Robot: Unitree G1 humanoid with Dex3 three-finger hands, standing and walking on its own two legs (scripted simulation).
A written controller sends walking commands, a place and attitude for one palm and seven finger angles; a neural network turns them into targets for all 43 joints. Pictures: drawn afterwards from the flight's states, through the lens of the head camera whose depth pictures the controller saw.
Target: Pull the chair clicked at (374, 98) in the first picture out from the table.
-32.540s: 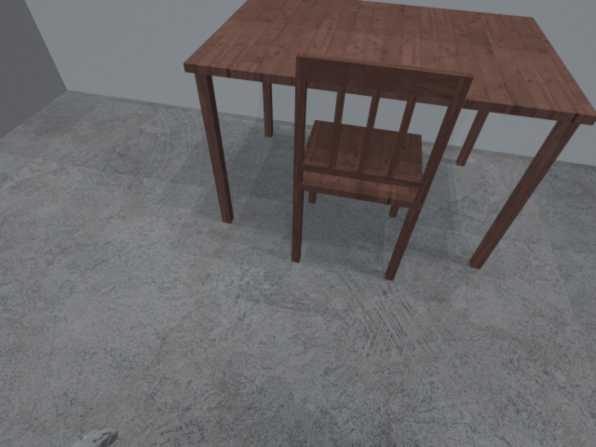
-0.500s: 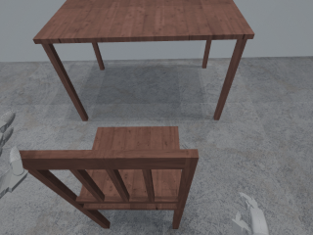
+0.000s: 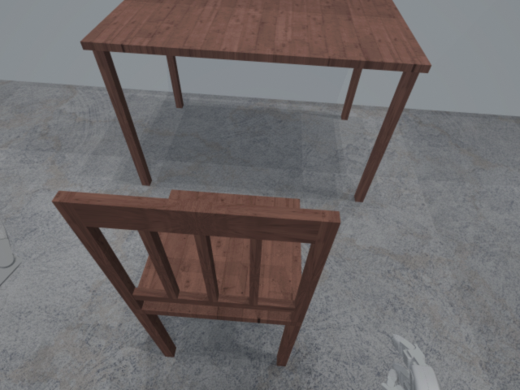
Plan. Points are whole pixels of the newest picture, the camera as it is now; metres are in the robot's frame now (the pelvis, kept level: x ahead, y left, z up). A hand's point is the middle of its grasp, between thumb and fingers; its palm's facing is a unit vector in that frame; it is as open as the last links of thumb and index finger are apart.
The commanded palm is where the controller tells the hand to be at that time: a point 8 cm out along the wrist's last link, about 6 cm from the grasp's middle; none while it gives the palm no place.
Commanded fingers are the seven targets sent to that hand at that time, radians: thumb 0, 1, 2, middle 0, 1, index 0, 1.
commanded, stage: step back with the hand held close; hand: left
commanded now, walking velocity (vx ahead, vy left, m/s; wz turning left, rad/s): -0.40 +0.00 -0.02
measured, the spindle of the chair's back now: (208, 269) +0.35 +0.12 -0.09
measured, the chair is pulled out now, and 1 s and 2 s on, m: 0.65 0.65 0.65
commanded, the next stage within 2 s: stop stepping back and stand still in 0.64 s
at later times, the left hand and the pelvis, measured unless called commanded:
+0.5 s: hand out of the picture +0.17 +0.26 +0.19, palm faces +0.45 -0.73 -0.51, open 7.4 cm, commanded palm +0.11 +0.29 +0.19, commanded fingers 0.00 0.90 0.90 -0.20 -0.30 -0.20 -0.30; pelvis -0.04 -0.01 +0.00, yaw -1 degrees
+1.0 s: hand out of the picture +0.08 +0.26 +0.18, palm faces +0.36 -0.79 -0.49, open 7.4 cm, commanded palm +0.04 +0.29 +0.19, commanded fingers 0.00 0.90 0.90 -0.20 -0.30 -0.20 -0.30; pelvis -0.13 +0.00 +0.01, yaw -6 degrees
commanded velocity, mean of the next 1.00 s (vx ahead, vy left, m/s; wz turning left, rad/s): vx -0.22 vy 0.01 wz -0.02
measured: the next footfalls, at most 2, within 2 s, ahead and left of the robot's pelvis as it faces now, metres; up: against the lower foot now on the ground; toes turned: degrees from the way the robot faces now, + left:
right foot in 0.40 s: -0.04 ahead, -0.14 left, +0.00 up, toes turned -1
left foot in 0.62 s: +0.01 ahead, +0.10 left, +0.00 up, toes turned -1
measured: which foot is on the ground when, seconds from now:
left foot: down 0.00-0.44, up 0.46-0.60, down 0.62-0.90, up 0.92-1.00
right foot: down 0.00-0.22, up 0.24-0.38, down 0.40-0.62, up 0.64-0.88, down 0.90-1.00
